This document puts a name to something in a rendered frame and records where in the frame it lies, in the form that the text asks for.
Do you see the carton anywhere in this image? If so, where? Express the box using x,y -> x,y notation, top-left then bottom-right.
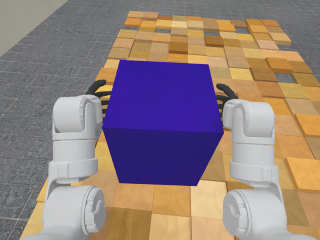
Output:
102,60 -> 224,186

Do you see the right robot forearm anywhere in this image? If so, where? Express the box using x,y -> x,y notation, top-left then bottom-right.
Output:
222,99 -> 287,225

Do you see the robot left hand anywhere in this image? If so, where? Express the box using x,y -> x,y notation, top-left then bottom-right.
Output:
85,79 -> 112,123

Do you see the robot left upper arm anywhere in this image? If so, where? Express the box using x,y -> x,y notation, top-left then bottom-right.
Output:
20,185 -> 106,240

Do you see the robot right upper arm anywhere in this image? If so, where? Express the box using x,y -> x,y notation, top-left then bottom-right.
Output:
222,189 -> 317,240

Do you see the left robot forearm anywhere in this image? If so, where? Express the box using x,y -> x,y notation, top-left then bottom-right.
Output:
42,94 -> 103,226

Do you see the robot right hand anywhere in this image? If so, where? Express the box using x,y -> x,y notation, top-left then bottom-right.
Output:
215,83 -> 238,126

